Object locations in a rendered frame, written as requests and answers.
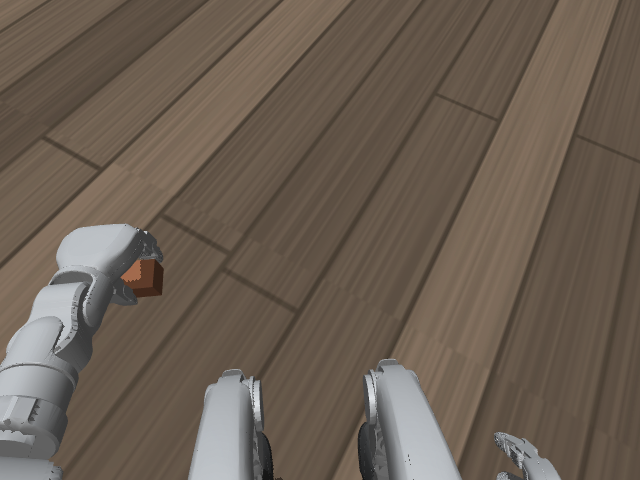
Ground left robot hand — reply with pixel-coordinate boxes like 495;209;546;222
56;224;163;306

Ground right robot foot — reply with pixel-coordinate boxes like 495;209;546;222
358;421;374;480

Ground small box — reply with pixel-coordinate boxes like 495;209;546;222
120;259;164;298

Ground right robot hand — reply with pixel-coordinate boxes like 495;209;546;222
494;432;562;480

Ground left robot arm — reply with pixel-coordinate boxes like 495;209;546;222
0;265;114;480

